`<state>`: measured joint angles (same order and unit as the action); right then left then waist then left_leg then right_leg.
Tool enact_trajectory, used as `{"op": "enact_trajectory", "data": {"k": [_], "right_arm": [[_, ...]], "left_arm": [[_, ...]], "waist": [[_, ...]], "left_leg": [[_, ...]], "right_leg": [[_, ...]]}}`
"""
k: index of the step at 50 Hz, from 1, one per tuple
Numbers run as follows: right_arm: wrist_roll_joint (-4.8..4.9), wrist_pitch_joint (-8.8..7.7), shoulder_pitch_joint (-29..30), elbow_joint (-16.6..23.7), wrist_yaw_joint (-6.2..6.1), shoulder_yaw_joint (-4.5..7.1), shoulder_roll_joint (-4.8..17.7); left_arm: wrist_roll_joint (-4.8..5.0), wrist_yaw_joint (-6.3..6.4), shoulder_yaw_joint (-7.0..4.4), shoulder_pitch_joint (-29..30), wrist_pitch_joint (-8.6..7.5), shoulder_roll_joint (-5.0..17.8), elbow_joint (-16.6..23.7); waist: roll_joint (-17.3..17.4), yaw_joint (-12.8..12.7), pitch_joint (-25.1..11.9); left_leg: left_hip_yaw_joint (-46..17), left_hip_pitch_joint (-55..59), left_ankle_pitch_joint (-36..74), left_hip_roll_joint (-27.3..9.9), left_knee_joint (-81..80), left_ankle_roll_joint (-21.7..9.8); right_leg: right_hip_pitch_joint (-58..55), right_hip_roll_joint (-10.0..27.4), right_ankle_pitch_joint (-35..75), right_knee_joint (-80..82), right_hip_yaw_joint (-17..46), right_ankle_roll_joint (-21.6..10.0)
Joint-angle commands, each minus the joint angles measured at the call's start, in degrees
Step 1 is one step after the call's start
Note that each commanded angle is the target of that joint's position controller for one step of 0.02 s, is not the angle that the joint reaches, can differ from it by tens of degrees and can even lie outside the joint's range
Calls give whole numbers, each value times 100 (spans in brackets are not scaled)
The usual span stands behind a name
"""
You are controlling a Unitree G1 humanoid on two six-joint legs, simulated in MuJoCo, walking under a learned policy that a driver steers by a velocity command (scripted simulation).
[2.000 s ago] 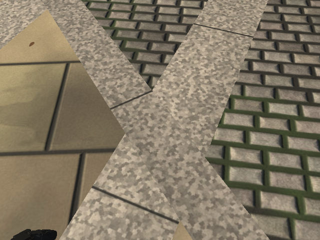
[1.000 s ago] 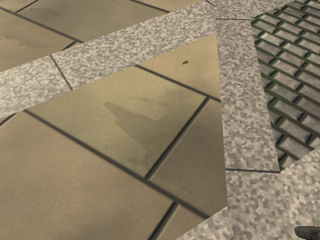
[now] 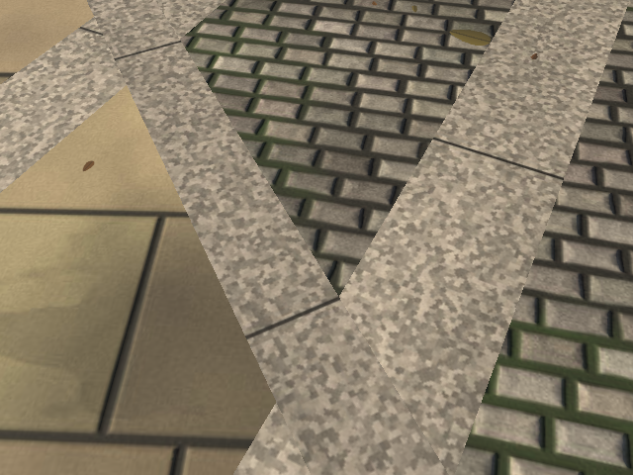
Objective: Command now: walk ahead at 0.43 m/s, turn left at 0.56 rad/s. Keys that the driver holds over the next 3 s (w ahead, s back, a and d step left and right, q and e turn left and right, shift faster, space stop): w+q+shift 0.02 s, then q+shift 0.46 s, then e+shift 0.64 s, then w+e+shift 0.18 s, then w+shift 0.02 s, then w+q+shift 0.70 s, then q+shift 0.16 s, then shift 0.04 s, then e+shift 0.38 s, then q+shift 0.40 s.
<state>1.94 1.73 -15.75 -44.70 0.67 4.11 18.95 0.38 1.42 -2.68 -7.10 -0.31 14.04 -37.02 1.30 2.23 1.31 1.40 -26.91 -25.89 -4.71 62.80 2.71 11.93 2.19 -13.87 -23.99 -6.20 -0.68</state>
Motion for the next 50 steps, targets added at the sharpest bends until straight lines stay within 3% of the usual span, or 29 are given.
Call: {"op": "enact_trajectory", "data": {"k": [1,3,5,8,11,13,14,15,16,17,18,19,20,21,22,23,26,28,31,34,37,39,42,47,49,50], "right_arm": [[6,-128,376,607,-67,185,454],[-5,-148,535,707,-76,180,327],[-43,-133,562,835,-28,130,149],[-66,-57,618,1034,106,67,17],[-40,116,666,1232,161,141,247],[-46,207,506,1319,157,248,427],[-65,212,41,1236,121,373,602],[-100,181,-785,999,0,585,1006],[-9,163,-910,1032,-118,744,1782],[-258,-48,-558,1438,14,690,2058],[-212,-240,-450,1516,164,574,1573],[-148,-333,-340,1423,151,506,1382],[-56,-330,-40,1440,90,445,1161],[-39,-283,289,1507,8,378,993],[-119,-244,487,1611,-68,341,926],[-174,-230,599,1663,-127,337,922],[-180,-201,526,1635,-255,286,884],[-204,-191,452,1523,-283,152,639],[-336,-209,639,1315,-259,-99,112],[-479,-256,693,1102,-202,-70,297],[-407,-162,601,941,-206,82,698],[-329,-73,583,893,-236,94,636],[-295,25,749,934,-272,109,520],[-196,113,937,976,-266,204,611],[-59,52,1085,972,-280,213,607],[-20,-40,1008,908,-272,209,552]], "left_arm": [[-44,46,-318,-267,-336,812,73],[-154,70,-314,-184,-399,736,31],[-203,77,-363,-99,-376,855,8],[-115,10,-471,18,-299,1141,-8],[104,-114,-561,79,-231,1299,-28],[247,-187,-610,167,-156,1365,-44],[322,-222,-604,193,-114,1311,-74],[324,-274,-537,-37,-105,1082,-128],[-58,-263,-343,-181,-115,480,97],[-101,-202,-340,-497,-193,648,326],[19,-138,-423,53,-219,1139,302],[65,-72,-388,355,-260,1048,415],[-42,26,-379,321,-272,1010,299],[-117,65,-413,296,-252,1112,276],[-118,41,-437,295,-213,1171,232],[-134,21,-422,258,-189,1105,174],[-127,-2,-330,-79,-96,884,-134],[-88,7,-279,-105,-28,801,-211],[-47,-6,-192,-84,25,624,-296],[34,-39,-192,174,9,760,-221],[121,-75,-289,275,-5,1102,-47],[119,-124,-289,156,3,1047,16],[128,-210,-254,-48,28,865,70],[201,-342,-245,-230,62,787,220],[166,-349,-322,-645,60,875,184],[114,-275,-429,-1081,41,1100,128]], "waist": [[-1035,-348,31],[-748,-327,252],[-642,-274,301],[-643,-238,286],[-673,-218,217],[-685,-49,-1],[-478,255,-311],[97,594,-698],[1906,279,-515],[1900,-98,-1764],[542,267,-1695],[503,147,-1101],[105,-30,-821],[182,-210,-674],[302,-316,-657],[293,-353,-703],[111,-347,-981],[175,-264,-1032],[373,-244,-866],[539,-21,-373],[521,159,-32],[362,149,-65],[281,64,-277],[424,-45,-593],[475,-344,-783],[269,-612,-916]], "left_leg": [[-277,-1653,893,-353,587,-1],[-306,-1733,1189,-432,292,73],[-232,-1413,1432,-490,-273,178],[-3,-656,1619,-472,-1160,113],[290,-327,1309,-350,-1612,-133],[573,117,1043,-81,-2014,-387],[771,893,1318,238,-2478,-595],[624,2108,2055,646,-3060,-897],[-1473,2927,4673,-512,-3447,-1398],[-4513,3579,3082,-1586,-4182,-2723],[-4193,3494,2172,-1595,-4677,-2509],[-3766,3107,1637,-1405,-4708,-2249],[-3383,2698,1502,-1139,-4612,-1940],[-3016,2211,1746,-941,-4556,-1781],[-2739,1849,2064,-759,-4598,-1674],[-2566,1764,2527,-636,-4563,-1640],[-1985,1866,3923,-601,-4309,-1632],[-1697,1878,4249,-571,-4278,-1606],[-1214,1671,3479,-377,-4472,-1367],[-1085,1496,2755,-463,-4767,-1331],[-1285,2086,2979,-825,-4661,-1605],[-1370,2577,3683,-1089,-4436,-1775],[-1151,3024,4986,-1227,-4129,-1812],[-492,3127,5911,-1142,-3619,-1517],[-68,2834,5954,-926,-2921,-1188],[248,2178,5491,-612,-2118,-789]], "right_leg": [[-868,1677,-2186,1915,1426,-740],[-860,1627,-996,1879,778,-738],[-679,1551,46,1739,151,-795],[-346,1532,839,1440,-460,-808],[-496,1738,1283,914,-609,-694],[-688,1810,2290,149,-727,-485],[-617,1629,2987,-798,-958,-280],[-99,1218,2723,-2262,-1054,51],[1662,463,-2055,-4284,-970,521],[2826,-386,-2985,-5747,592,667],[3166,-216,-2351,-5753,1152,513],[3349,-143,-1839,-5442,1177,312],[3234,70,-1397,-5038,1312,233],[2923,145,-1075,-4618,1409,197],[2558,114,-850,-4425,1412,174],[2432,6,-650,-4254,1367,210],[2310,-73,-229,-4011,1160,481],[2208,35,15,-3867,1077,646],[1711,338,478,-2996,1061,714],[1350,403,542,-2194,980,619],[1998,282,-297,-2282,906,550],[2364,317,-740,-2479,937,561],[2430,320,-997,-2574,758,588],[1679,1,-764,-1612,241,375],[828,-266,-9,-609,75,110],[-113,-283,1129,53,385,-177]]}}
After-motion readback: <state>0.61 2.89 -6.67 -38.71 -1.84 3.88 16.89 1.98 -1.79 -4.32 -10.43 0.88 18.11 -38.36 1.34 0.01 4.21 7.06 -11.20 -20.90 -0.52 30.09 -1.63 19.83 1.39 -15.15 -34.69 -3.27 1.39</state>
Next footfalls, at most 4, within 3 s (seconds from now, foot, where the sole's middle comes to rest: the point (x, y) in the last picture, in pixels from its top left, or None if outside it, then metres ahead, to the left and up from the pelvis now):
0.30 left None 0.16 0.18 -0.78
1.00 right None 0.28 0.00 -0.78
1.50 left None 0.48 0.22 -0.78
1.92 right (312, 298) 0.91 0.02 -0.78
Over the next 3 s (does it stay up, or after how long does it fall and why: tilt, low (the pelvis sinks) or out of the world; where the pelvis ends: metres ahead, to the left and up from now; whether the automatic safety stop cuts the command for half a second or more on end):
stays up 1.09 0.25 0.00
